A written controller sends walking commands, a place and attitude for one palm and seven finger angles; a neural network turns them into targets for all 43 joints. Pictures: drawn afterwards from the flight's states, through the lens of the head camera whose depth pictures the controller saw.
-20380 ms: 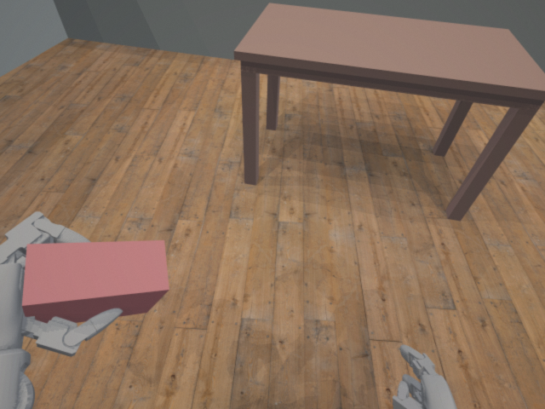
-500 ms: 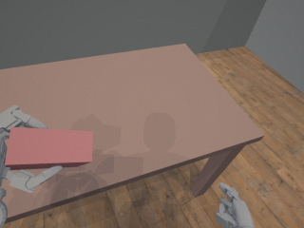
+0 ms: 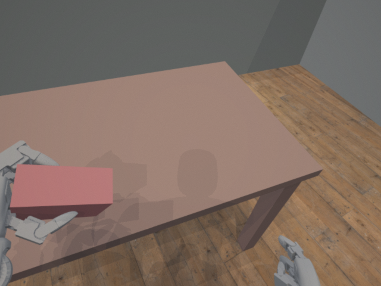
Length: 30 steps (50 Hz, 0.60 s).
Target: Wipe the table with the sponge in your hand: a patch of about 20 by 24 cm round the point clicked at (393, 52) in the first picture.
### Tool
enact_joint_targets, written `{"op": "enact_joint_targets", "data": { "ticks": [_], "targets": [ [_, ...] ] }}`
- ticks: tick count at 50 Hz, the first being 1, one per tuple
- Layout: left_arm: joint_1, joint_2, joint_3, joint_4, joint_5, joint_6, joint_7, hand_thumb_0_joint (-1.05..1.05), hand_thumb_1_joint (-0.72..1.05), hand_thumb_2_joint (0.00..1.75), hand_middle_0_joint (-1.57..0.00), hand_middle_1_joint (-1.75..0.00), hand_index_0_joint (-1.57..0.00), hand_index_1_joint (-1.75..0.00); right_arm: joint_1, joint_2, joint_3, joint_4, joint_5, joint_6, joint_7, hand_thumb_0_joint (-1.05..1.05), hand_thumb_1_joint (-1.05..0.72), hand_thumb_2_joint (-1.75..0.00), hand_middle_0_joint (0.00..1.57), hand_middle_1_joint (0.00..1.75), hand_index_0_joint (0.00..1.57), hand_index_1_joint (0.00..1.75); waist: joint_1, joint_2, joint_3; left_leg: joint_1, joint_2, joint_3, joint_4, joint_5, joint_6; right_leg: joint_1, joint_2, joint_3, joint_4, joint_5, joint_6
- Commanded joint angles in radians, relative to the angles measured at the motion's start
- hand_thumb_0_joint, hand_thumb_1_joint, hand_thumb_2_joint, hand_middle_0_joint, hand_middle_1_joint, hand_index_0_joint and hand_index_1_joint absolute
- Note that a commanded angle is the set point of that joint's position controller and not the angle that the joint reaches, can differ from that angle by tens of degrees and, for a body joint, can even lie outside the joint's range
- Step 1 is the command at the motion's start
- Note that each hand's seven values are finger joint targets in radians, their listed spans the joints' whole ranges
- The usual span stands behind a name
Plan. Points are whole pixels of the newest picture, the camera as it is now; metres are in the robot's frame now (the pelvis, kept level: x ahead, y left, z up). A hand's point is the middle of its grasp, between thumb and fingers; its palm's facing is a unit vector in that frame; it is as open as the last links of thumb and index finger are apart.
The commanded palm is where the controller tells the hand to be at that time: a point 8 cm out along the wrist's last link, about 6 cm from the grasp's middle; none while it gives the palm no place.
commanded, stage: come to a stop and stand still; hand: left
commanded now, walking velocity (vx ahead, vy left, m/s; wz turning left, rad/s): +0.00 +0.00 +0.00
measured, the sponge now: (77, 194) +0.23 +0.21 +0.13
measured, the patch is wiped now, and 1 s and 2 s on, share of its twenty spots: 0.00 0.00 0.00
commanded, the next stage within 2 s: look again from close up in 1.02 s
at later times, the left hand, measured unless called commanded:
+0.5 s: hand (51, 188) +0.23 +0.25 +0.14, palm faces +0.31 -0.85 -0.42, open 10.0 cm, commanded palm +0.18 +0.29 +0.17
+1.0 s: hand (49, 176) +0.25 +0.26 +0.15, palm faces +0.39 -0.84 -0.37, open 10.0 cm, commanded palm +0.19 +0.28 +0.17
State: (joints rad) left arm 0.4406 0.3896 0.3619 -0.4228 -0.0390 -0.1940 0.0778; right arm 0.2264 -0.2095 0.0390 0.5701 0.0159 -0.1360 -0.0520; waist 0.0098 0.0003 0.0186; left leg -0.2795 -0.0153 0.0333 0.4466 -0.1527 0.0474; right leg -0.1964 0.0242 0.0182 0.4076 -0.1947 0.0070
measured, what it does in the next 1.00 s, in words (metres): stands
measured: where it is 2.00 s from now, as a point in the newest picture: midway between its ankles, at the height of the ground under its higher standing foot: outside the picture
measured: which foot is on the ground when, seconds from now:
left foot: down 0.00-1.00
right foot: down 0.00-1.00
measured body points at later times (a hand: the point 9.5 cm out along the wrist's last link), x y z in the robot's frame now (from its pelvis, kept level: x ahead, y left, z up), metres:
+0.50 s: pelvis +0.02 +0.00 +0.00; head +0.05 +0.03 +0.45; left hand +0.21 +0.30 +0.16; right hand +0.19 -0.22 -0.07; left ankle +0.06 +0.08 -0.74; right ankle +0.02 -0.13 -0.74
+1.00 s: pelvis +0.04 +0.00 +0.00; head +0.06 +0.02 +0.45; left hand +0.22 +0.30 +0.17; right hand +0.23 -0.22 -0.06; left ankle +0.06 +0.08 -0.74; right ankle +0.02 -0.13 -0.74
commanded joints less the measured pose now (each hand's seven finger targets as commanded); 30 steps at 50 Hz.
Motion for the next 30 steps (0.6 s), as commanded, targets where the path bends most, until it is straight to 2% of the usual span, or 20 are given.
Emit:
{"op": "enact_joint_targets", "data": {
  "ticks": [1, 2, 5, 6, 7, 8, 9, 11, 12, 13, 14, 15, 16, 17, 20, 21, 23, 26, 27, 30],
  "targets": [
    [-0.103, 0.153, 0.082, -0.224, -0.008, -0.055, 0.025, 0.00, 0.10, 1.30, -1.20, -1.60, -1.20, -1.60, -0.115, -0.130, -0.050, -0.162, 0.007, -0.053, -0.008, 0.00, -0.90, -0.90, 0.20, 0.30, 0.20, 0.30, 0.001, 0.067, -0.101, 0.116, 0.138, -0.147, -0.132, -0.140, -0.026, -0.067, -0.092, 0.058, -0.074, -0.015, -0.031],
    [-0.117, 0.119, 0.048, -0.231, -0.010, -0.060, 0.021, 0.00, 0.10, 1.30, -1.20, -1.60, -1.20, -1.60, -0.108, -0.127, -0.045, -0.160, -0.001, -0.052, -0.008, 0.00, -0.90, -0.90, 0.20, 0.30, 0.20, 0.30, -0.001, 0.053, -0.101, 0.099, 0.139, -0.154, -0.140, -0.158, -0.022, -0.058, -0.087, 0.049, -0.071, -0.011, -0.029],
    [-0.119, 0.151, 0.072, -0.265, -0.010, -0.061, 0.026, 0.00, 0.10, 1.30, -1.20, -1.60, -1.20, -1.60, -0.107, -0.124, -0.049, -0.164, 0.001, -0.060, -0.012, 0.00, -0.90, -0.90, 0.20, 0.30, 0.20, 0.30, 0.000, 0.064, -0.115, 0.106, 0.132, -0.143, -0.115, -0.118, -0.017, -0.040, -0.097, 0.069, -0.085, 0.018, -0.036],
    [-0.124, 0.193, 0.109, -0.279, -0.005, -0.056, 0.036, 0.00, 0.10, 1.30, -1.20, -1.60, -1.20, -1.60, -0.123, -0.128, -0.048, -0.160, 0.002, -0.060, -0.013, 0.00, -0.90, -0.90, 0.20, 0.30, 0.20, 0.30, 0.005, 0.084, -0.124, 0.123, 0.129, -0.140, -0.115, -0.117, -0.022, -0.046, -0.101, 0.075, -0.083, 0.004, -0.039],
    [-1.089, 0.946, 0.654, -0.465, 0.148, -0.158, 0.039, 0.00, 0.10, 1.30, -1.20, -1.60, -1.20, -1.60, -0.021, -0.127, -0.053, -0.125, -0.059, -0.082, 0.001, 0.00, -0.90, -0.90, 0.20, 0.30, 0.20, 0.30, 0.031, -0.127, 0.074, -0.122, 0.116, -0.069, 0.040, -0.092, 0.004, -0.147, -0.127, 0.103, -0.163, 0.023, -0.003],
    [-0.529, 0.322, 0.251, 0.081, 0.035, -0.122, -0.003, 0.00, 0.10, 1.30, -1.20, -1.60, -1.20, -1.60, -0.080, -0.031, -0.023, -0.074, -0.019, -0.075, 0.001, 0.00, -0.90, -0.90, 0.20, 0.30, 0.20, 0.30, 0.000, -0.121, -0.136, 0.100, 0.043, -0.086, 0.041, -0.018, -0.005, -0.173, -0.143, 0.134, -0.112, -0.085, -0.063],
    [-0.240, 0.248, 0.202, 0.032, -0.003, -0.117, -0.002, 0.00, 0.10, 1.30, -1.20, -1.60, -1.20, -1.60, -0.089, -0.095, -0.074, -0.122, -0.013, -0.085, 0.002, 0.00, -0.90, -0.90, 0.20, 0.30, 0.20, 0.30, 0.047, -0.031, -0.090, 0.110, 0.058, -0.077, 0.011, -0.044, -0.028, -0.121, -0.118, 0.190, -0.160, -0.075, -0.059],
    [-0.154, 0.107, 0.078, -0.088, -0.031, -0.129, -0.013, 0.00, 0.10, 1.30, -1.20, -1.60, -1.20, -1.60, -0.092, -0.109, -0.088, -0.135, 0.008, -0.098, 0.026, 0.00, -0.90, -0.90, 0.20, 0.30, 0.20, 0.30, 0.024, 0.202, -0.171, 0.158, 0.068, -0.070, -0.052, -0.084, -0.016, -0.047, -0.101, 0.134, -0.064, -0.072, -0.061],
    [-0.143, 0.136, 0.082, -0.185, -0.028, -0.141, -0.010, 0.00, 0.10, 1.30, -1.20, -1.60, -1.20, -1.60, -0.083, -0.125, -0.087, -0.136, 0.002, -0.097, 0.037, 0.00, -0.90, -0.90, 0.20, 0.30, 0.20, 0.30, 0.026, 0.216, -0.180, 0.107, 0.088, -0.103, -0.083, -0.133, -0.009, -0.006, -0.087, 0.103, -0.035, -0.072, -0.047],
    [-0.089, 0.132, 0.070, -0.211, -0.024, -0.146, -0.005, 0.00, 0.10, 1.30, -1.20, -1.60, -1.20, -1.60, -0.092, -0.120, -0.081, -0.139, 0.000, -0.097, 0.044, 0.00, -0.90, -0.90, 0.20, 0.30, 0.20, 0.30, 0.032, 0.206, -0.169, 0.051, 0.099, -0.117, -0.111, -0.186, -0.004, 0.029, -0.075, 0.084, -0.019, -0.073, -0.037],
    [-0.075, 0.118, 0.045, -0.242, -0.021, -0.149, -0.003, 0.00, 0.10, 1.30, -1.20, -1.60, -1.20, -1.60, -0.098, -0.115, -0.076, -0.144, 0.003, -0.100, 0.050, 0.00, -0.90, -0.90, 0.20, 0.30, 0.20, 0.30, 0.033, 0.172, -0.146, 0.005, 0.102, -0.128, -0.137, -0.244, -0.003, 0.044, -0.067, 0.073, -0.011, -0.087, -0.032],
    [-0.056, 0.134, 0.057, -0.248, -0.018, -0.150, 0.003, 0.00, 0.10, 1.30, -1.20, -1.60, -1.20, -1.60, -0.097, -0.115, -0.075, -0.145, 0.002, -0.105, 0.051, 0.00, -0.90, -0.90, 0.20, 0.30, 0.20, 0.30, 0.036, 0.111, -0.128, -0.027, 0.100, -0.132, -0.148, -0.277, -0.003, 0.054, -0.059, 0.067, -0.018, -0.102, -0.025],
    [-0.027, 0.132, 0.062, -0.240, -0.017, -0.145, 0.012, 0.00, 0.10, 1.30, -1.20, -1.60, -1.20, -1.60, -0.124, -0.111, -0.069, -0.145, 0.010, -0.107, 0.049, 0.00, -0.90, -0.90, 0.20, 0.30, 0.20, 0.30, 0.034, 0.100, -0.108, -0.023, 0.108, -0.133, -0.160, -0.297, -0.002, 0.035, -0.054, 0.052, -0.018, -0.107, -0.023],
    [-0.052, 0.151, 0.077, -0.247, -0.013, -0.145, 0.017, 0.00, 0.10, 1.30, -1.20, -1.60, -1.20, -1.60, -0.103, -0.118, -0.071, -0.147, 0.004, -0.107, 0.044, 0.00, -0.90, -0.90, 0.20, 0.30, 0.20, 0.30, 0.030, 0.043, -0.100, -0.055, 0.110, -0.151, -0.171, -0.315, -0.001, 0.046, -0.052, 0.040, -0.015, -0.110, -0.019],
    [-0.096, 0.209, 0.156, -0.215, -0.016, -0.153, 0.028, 0.00, 0.10, 1.30, -1.20, -1.60, -1.20, -1.60, -0.091, -0.115, -0.073, -0.142, 0.000, -0.110, 0.023, 0.00, -0.90, -0.90, 0.20, 0.30, 0.20, 0.30, 0.024, -0.052, -0.080, -0.019, 0.096, -0.147, -0.130, -0.229, -0.007, 0.006, -0.060, 0.063, -0.055, -0.082, -0.020],
    [-0.143, 0.247, 0.187, -0.247, -0.015, -0.154, 0.035, 0.00, 0.10, 1.30, -1.20, -1.60, -1.20, -1.60, -0.113, -0.115, -0.068, -0.136, 0.003, -0.108, 0.015, 0.00, -0.90, -0.90, 0.20, 0.30, 0.20, 0.30, 0.019, -0.007, -0.079, 0.014, 0.094, -0.142, -0.128, -0.191, -0.014, -0.016, -0.060, 0.058, -0.054, -0.067, -0.021],
    [-0.176, 0.217, 0.162, -0.233, -0.022, -0.162, 0.030, 0.00, 0.10, 1.30, -1.20, -1.60, -1.20, -1.60, -0.095, -0.111, -0.068, -0.134, -0.001, -0.108, 0.006, 0.00, -0.90, -0.90, 0.20, 0.30, 0.20, 0.30, 0.015, 0.049, -0.111, 0.032, 0.098, -0.153, -0.124, -0.107, -0.013, 0.021, -0.065, 0.042, -0.021, 0.007, -0.024],
    [-0.210, 0.217, 0.153, -0.277, -0.019, -0.157, 0.033, 0.00, 0.10, 1.30, -1.20, -1.60, -1.20, -1.60, -0.112, -0.103, -0.061, -0.124, 0.000, -0.116, 0.002, 0.00, -0.90, -0.90, 0.20, 0.30, 0.20, 0.30, 0.018, 0.133, -0.177, 0.135, 0.099, -0.119, -0.075, 0.107, -0.024, 0.036, -0.073, 0.038, -0.001, 0.130, -0.026],
    [-0.194, 0.175, 0.117, -0.277, -0.024, -0.157, 0.029, 0.00, 0.10, 1.30, -1.20, -1.60, -1.20, -1.60, -0.097, -0.110, -0.061, -0.120, -0.006, -0.115, 0.006, 0.00, -0.90, -0.90, 0.20, 0.30, 0.20, 0.30, 0.018, 0.128, -0.194, 0.146, 0.100, -0.122, -0.062, 0.181, -0.024, 0.050, -0.072, 0.024, -0.002, 0.160, -0.025],
    [-0.147, 0.150, 0.080, -0.337, -0.016, -0.147, 0.030, 0.00, 0.10, 1.30, -1.20, -1.60, -1.20, -1.60, -0.088, -0.116, -0.072, -0.123, -0.006, -0.117, 0.021, 0.00, -0.90, -0.90, 0.20, 0.30, 0.20, 0.30, 0.016, 0.130, -0.255, 0.223, 0.107, -0.114, -0.007, 0.397, -0.041, 0.067, -0.072, 0.028, 0.011, 0.261, -0.029]
  ]
}}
